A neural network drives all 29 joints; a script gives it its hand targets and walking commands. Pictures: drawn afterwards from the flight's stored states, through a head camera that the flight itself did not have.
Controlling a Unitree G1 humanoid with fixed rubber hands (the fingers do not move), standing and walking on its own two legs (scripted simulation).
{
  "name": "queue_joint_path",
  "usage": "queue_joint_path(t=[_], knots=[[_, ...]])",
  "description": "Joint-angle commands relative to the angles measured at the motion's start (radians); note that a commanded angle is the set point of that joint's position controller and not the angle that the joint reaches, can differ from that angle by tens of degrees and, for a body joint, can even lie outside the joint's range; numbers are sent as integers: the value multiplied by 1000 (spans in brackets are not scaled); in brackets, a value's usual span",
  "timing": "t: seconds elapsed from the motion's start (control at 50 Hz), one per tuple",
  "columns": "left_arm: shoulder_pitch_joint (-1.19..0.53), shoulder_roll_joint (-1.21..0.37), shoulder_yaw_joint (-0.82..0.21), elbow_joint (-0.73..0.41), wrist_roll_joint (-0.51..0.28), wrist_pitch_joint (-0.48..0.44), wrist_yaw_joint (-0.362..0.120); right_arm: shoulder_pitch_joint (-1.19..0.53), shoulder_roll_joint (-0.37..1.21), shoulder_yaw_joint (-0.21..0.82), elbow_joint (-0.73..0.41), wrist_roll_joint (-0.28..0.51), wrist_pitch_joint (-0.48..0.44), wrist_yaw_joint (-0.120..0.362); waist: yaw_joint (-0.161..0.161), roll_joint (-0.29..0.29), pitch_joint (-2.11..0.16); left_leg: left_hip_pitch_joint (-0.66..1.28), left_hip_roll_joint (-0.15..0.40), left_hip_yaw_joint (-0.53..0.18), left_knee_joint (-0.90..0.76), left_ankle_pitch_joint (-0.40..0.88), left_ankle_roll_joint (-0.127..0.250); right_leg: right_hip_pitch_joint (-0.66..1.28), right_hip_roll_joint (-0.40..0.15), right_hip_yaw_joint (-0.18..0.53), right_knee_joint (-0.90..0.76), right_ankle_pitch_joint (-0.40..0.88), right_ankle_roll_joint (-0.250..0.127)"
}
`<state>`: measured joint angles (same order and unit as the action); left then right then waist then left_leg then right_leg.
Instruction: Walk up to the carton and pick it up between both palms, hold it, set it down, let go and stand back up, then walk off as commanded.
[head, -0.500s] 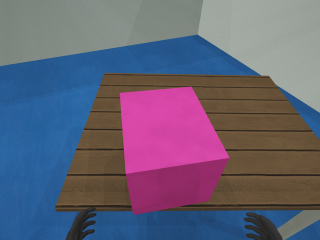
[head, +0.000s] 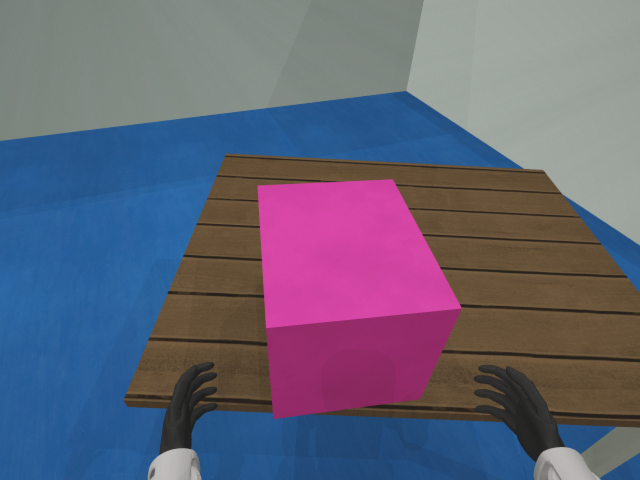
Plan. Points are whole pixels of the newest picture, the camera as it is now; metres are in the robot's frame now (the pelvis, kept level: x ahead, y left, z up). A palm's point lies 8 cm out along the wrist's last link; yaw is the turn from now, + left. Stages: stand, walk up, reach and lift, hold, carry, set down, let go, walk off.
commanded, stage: reach and lift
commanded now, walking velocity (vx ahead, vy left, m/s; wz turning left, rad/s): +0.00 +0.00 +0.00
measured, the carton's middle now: (337, 290) +0.45 +0.00 -0.01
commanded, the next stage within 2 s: none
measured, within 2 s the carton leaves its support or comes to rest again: neither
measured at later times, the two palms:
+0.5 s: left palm (183, 372) +0.27 +0.20 +0.02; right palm (538, 382) +0.28 -0.26 +0.03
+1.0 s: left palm (181, 308) +0.32 +0.20 +0.09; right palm (527, 298) +0.36 -0.24 +0.10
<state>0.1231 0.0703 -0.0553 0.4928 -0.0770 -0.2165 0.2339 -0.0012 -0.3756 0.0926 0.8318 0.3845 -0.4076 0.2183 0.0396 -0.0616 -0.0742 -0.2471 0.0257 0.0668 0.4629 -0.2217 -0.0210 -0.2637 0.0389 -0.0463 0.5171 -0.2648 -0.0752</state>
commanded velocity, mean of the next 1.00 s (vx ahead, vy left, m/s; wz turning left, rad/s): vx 0.00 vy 0.00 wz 0.00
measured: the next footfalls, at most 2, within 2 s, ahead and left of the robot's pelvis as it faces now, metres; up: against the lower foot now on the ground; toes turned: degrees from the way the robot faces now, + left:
none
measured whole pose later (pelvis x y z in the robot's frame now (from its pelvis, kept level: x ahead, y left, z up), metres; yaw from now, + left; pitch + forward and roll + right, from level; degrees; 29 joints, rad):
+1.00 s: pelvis +0.00 +0.00 +0.01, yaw -1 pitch +4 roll +1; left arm -0.25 0.07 0.09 0.17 -0.06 0.34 0.21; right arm -0.41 -0.49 0.05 0.67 0.45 0.02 0.20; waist 0.05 -0.05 -0.07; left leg -0.24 0.04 0.08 0.31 -0.14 -0.02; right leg -0.26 0.06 -0.03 0.34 -0.16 -0.07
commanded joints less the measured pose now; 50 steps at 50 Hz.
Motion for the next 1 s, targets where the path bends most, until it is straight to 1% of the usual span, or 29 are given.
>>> queue_joint_path(t=[0.0, 0.02, 0.04, 0.1, 0.12, 0.16, 0.22, 0.24, 0.28, 0.34, 0.36, 0.38, 0.42, 0.46, 0.48, 0.52, 0.56, 0.58, 0.64, 0.66, 0.68, 0.72, 0.74, 0.76, 0.8, 0.84, 0.88, 0.94, 0.98], knots=[[-155, 29, 29, -267, 15, -8, -6, -165, -193, -77, -174, 24, -18, 3, -23, -74, -87, 72, -4, -57, -88, 23, 14, 23, -71, 162, -155, 114, 51], [-188, 46, 40, -299, 21, -10, -3, -206, -186, -59, -186, 37, -27, -1, 6, -33, -128, 68, -8, -57, -71, 65, 5, 53, -86, 164, -150, 200, 51], [-101, 14, 39, -289, 35, 11, -9, -133, -189, -63, -152, 44, -22, -3, -33, -25, -88, 85, -14, -65, -83, 97, 6, 60, -71, 152, -142, 276, 51], [-75, 7, 46, -317, 56, 34, -30, -139, -229, -72, -158, 56, -22, 0, -36, -18, -111, 89, -10, -66, -87, 218, -4, 124, -53, 139, -121, 481, 44], [-79, 6, 61, -331, 57, 36, -28, -140, -237, -65, -169, 65, -29, -3, -21, -13, -126, 84, -20, -54, -89, 225, -2, 142, -52, 137, -127, 489, 49], [-99, 15, 61, -387, 45, 38, -27, -170, -241, -88, -227, 65, -25, -4, -34, -24, -167, 84, -16, -65, -87, 245, -2, 149, -42, 135, -112, 523, 51], [-154, 1, 51, -405, 39, 56, -21, -214, -258, -97, -223, 79, -15, 8, -18, -9, -181, 84, -13, -52, -96, 230, -5, 122, -34, 135, -136, 447, 48], [-98, -9, 44, -414, 33, 60, -21, -172, -259, -94, -255, 75, -12, 13, -26, -33, -194, 94, -7, -55, -94, 242, -5, 120, -28, 131, -137, 452, 46], [-118, -2, 62, -432, 44, 83, -13, -215, -258, -82, -258, 96, 0, 18, 2, -4, -203, 96, -7, -54, -93, 278, -3, 121, -25, 129, -135, 495, 37], [-150, -6, 73, -445, 36, 108, -12, -254, -291, -77, -345, 119, 19, 19, 12, -39, -229, 76, -4, -45, -97, 269, 9, 154, -30, 148, -140, 511, 49], [-161, -8, 81, -424, 50, 121, -9, -259, -280, -92, -313, 109, 23, 20, 18, -33, -227, 64, -13, -42, -100, 275, 11, 147, -27, 139, -131, 520, 43], [-200, 0, 80, -496, 31, 131, -9, -292, -304, -86, -348, 126, 31, 21, 4, -24, -279, 89, -8, -51, -97, 285, 12, 141, -17, 125, -125, 527, 43], [-234, -6, 75, -477, 43, 160, -4, -303, -320, -102, -307, 109, 64, 31, 16, -24, -259, 90, 4, -50, -112, 260, 12, 119, -3, 121, -141, 444, 31], [-291, 0, 82, -519, 19, 190, 2, -370, -333, -99, -383, 125, 91, 32, 22, -33, -290, 104, 6, -41, -108, 237, 16, 104, -5, 117, -158, 394, 33], [-237, -8, 92, -515, 31, 208, 1, -294, -334, -99, -353, 111, 101, 31, 26, -36, -277, 97, 5, -45, -110, 265, 18, 124, -12, 124, -153, 440, 36], [-298, -8, 93, -517, 27, 246, -3, -369, -348, -112, -374, 120, 124, 19, 4, -43, -290, 83, -1, -53, -118, 263, 17, 151, -11, 126, -135, 517, 36], [-307, 1, 125, -494, 49, 282, -14, -384, -343, -91, -336, 118, 155, 11, 21, -80, -279, 86, -4, -53, -135, 234, 27, 181, -28, 142, -142, 555, 44], [-343, 11, 150, -508, 58, 294, -15, -431, -341, -96, -342, 116, 165, 11, 44, -79, -297, 92, -5, -55, -142, 241, 26, 182, -20, 136, -138, 543, 42], [-376, -8, 137, -474, 69, 353, -20, -470, -343, -117, -297, 103, 210, 10, 20, -57, -241, 94, -3, -59, -170, 175, 28, 165, -13, 130, -174, 420, 33], [-444, -1, 137, -530, 57, 361, -16, -506, -351, -129, -317, 110, 223, 10, 23, -14, -269, 139, 3, -61, -174, 156, 30, 127, -19, 132, -179, 386, 25], [-433, 0, 136, -506, 61, 374, -21, -503, -327, -116, -311, 100, 237, 9, 20, -37, -235, 146, 2, -63, -176, 138, 27, 105, -15, 123, -197, 342, 27], [-539, 8, 123, -527, 36, 399, -17, -602, -330, -129, -339, 96, 266, 5, 13, -12, -278, 130, 2, -66, -169, 100, 26, 118, -41, 151, -205, 318, 34], [-543, 2, 112, -497, 33, 408, -16, -602, -330, -143, -288, 84, 284, 5, -23, -14, -237, 133, 0, -64, -182, 65, 25, 80, -31, 133, -214, 255, 30], [-556, 19, 123, -482, 35, 425, -18, -619, -313, -135, -308, 73, 302, 3, 5, -29, -220, 119, 1, -63, -187, 38, 30, 87, -46, 153, -231, 209, 38], [-592, 37, 135, -522, 39, 447, -12, -642, -319, -137, -308, 75, 329, -2, 7, -10, -248, 119, 0, -65, -185, 59, 26, 93, -52, 155, -220, 245, 44], [-679, 57, 118, -547, 26, 456, -10, -704, -327, -155, -296, 66, 349, 2, 8, 31, -270, 137, 0, -63, -182, 45, 21, 58, -41, 135, -218, 190, 37], [-684, 66, 148, -528, 20, 486, -10, -738, -331, -134, -323, 67, 374, -7, 18, -17, -293, 88, 0, -57, -179, 69, 27, 125, -52, 155, -211, 277, 55], [-614, 52, 153, -507, 21, 533, -32, -700, -334, -122, -321, 74, 402, -31, -6, -30, -306, 70, -11, -64, -178, 147, 25, 203, -53, 163, -185, 462, 73], [-656, 73, 180, -534, 25, 548, -38, -742, -331, -125, -339, 74, 411, -38, 8, -34, -341, 78, -11, -63, -177, 175, 21, 222, -53, 165, -178, 500, 78]])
